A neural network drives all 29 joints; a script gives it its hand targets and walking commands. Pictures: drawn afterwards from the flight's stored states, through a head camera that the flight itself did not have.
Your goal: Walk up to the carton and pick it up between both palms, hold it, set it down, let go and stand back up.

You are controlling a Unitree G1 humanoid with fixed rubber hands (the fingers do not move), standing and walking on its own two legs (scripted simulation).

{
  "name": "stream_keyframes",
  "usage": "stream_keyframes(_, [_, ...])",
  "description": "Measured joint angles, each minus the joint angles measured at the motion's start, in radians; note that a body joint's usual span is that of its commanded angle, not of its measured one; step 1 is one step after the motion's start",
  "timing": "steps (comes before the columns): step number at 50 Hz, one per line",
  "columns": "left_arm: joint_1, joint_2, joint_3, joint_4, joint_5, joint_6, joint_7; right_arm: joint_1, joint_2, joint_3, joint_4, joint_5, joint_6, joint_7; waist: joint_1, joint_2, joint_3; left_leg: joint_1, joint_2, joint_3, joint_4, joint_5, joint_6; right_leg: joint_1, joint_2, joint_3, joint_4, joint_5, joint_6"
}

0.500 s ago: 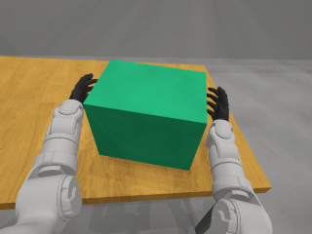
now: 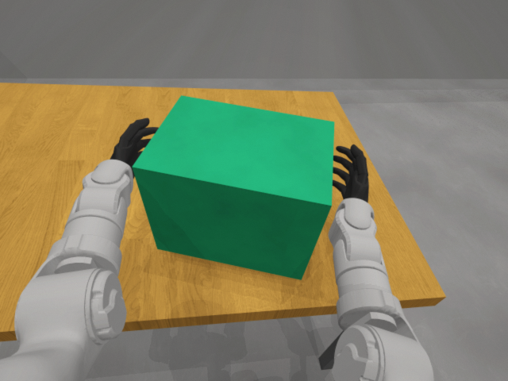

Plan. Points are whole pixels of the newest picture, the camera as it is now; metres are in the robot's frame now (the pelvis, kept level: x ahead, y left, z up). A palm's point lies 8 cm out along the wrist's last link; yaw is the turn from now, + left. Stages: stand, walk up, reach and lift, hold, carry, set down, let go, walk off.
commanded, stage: set down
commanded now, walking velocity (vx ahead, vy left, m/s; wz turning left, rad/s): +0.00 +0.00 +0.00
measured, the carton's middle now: (241, 188) +0.45 -0.05 +0.06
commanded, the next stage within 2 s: none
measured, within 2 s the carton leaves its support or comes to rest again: rests again in 0.88 s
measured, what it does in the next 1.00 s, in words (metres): stands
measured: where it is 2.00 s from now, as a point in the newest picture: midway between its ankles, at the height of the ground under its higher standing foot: outside the picture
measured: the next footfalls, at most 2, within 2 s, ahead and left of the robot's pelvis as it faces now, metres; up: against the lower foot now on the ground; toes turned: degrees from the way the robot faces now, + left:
none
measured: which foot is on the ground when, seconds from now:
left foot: down 0.00-1.00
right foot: down 0.00-1.00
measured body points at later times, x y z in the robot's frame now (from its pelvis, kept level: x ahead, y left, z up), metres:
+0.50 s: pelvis +0.01 +0.01 +0.00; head +0.05 +0.04 +0.44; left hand +0.50 +0.14 +0.11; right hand +0.39 -0.21 +0.10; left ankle -0.02 +0.08 -0.75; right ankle -0.02 -0.13 -0.75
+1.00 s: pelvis +0.01 +0.00 +0.00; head +0.07 +0.03 +0.44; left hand +0.51 +0.13 +0.09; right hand +0.40 -0.22 +0.08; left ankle -0.02 +0.08 -0.75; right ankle -0.02 -0.13 -0.75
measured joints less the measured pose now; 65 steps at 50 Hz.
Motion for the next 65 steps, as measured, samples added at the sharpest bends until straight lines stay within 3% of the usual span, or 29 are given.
stream_keyframes(14, [-0.098,0.036,0.023,0.127,0.005,-0.048,-0.032,-0.057,0.002,-0.07,0.043,-0.034,0.021,0.01,-0.002,-0.013,0.009,-0.027,-0.004,0.014,0.021,-0.009,0.01,-0.029,-0.006,0.011,0.017,-0.001,0.008])
stream_keyframes(31, [-0.131,0.084,-0.037,0.248,-0.051,-0.123,-0.022,-0.078,0.023,-0.099,0.095,-0.067,-0.007,-0.005,-0.025,0.009,-0.035,-0.124,0.008,0.005,0.065,-0.034,0.002,-0.114,0.002,-0.007,0.036,-0.008,0.005])
stream_keyframes(46, [-0.151,0.089,-0.018,0.314,-0.047,-0.191,-0.021,-0.06,0.031,-0.087,0.088,-0.065,-0.035,-0.023,-0.036,0.018,-0.061,-0.201,0.013,-0.004,0.082,-0.033,0.001,-0.194,0.008,-0.004,0.064,-0.01,0.005])
stream_keyframes(65, [-0.175,0.111,-0.016,0.394,-0.048,-0.253,-0.017,-0.108,0.024,-0.129,0.16,-0.078,-0.084,-0.018,-0.039,0.02,-0.072,-0.267,0.015,-0.012,0.128,-0.032,0.0,-0.245,0.008,-0.015,0.085,-0.01,-0.004])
